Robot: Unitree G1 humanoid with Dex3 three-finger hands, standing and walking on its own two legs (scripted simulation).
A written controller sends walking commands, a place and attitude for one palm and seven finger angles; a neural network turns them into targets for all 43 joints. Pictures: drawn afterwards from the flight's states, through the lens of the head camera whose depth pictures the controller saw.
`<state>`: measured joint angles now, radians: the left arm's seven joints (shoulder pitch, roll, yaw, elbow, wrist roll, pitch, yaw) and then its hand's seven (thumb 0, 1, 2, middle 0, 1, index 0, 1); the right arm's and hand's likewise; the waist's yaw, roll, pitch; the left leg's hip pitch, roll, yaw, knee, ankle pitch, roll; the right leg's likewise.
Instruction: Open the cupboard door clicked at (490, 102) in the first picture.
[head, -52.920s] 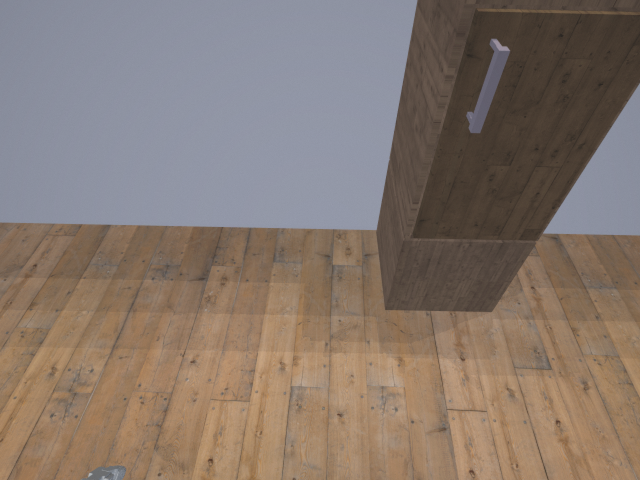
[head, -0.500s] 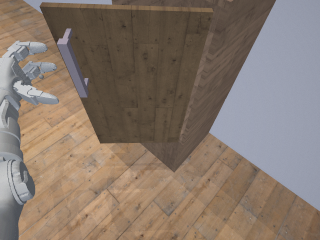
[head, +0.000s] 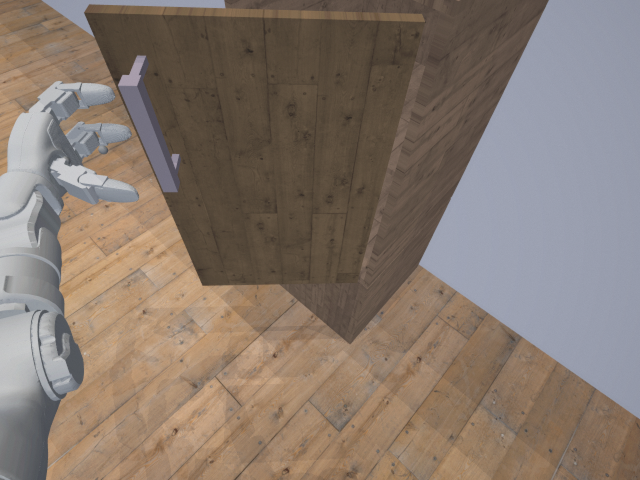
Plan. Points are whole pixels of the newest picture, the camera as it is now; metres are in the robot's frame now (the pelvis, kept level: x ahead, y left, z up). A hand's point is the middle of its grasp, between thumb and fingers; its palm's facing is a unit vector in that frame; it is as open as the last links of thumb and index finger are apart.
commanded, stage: slide the fingers in behind the handle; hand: left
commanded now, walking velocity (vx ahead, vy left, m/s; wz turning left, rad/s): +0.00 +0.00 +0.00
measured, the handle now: (157, 130) +0.52 +0.18 +0.14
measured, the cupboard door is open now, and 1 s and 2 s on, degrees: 44 43 46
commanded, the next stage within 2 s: close the thumb around the handle in 1.52 s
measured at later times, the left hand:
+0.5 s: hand (131, 150) +0.47 +0.20 +0.14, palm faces -0.02 -1.00 +0.00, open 14.1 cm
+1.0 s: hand (160, 155) +0.46 +0.17 +0.15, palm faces -0.01 -1.00 +0.01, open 14.0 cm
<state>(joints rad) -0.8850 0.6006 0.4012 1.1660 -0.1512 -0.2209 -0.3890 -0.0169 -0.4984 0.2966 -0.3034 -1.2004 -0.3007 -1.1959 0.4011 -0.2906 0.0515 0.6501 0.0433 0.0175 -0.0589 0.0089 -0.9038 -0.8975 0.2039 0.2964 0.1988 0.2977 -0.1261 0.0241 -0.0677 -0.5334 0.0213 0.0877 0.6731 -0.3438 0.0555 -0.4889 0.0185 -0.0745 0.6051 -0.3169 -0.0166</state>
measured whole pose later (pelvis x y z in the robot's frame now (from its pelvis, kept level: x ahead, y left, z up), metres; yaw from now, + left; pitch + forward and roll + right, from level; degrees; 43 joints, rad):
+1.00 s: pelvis -0.01 -0.01 +0.00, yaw +0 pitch +9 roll -1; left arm -0.86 0.43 0.32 1.08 -0.16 -0.21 -0.26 -0.02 -0.50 0.30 -0.30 -1.20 -0.30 -1.20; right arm 0.38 -0.28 0.04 0.67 0.05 -0.01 -0.04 0.01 -0.90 -0.90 0.20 0.30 0.20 0.30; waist -0.10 0.03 -0.06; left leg -0.49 0.03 0.08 0.66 -0.33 0.04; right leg -0.46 0.02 -0.08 0.62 -0.32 -0.04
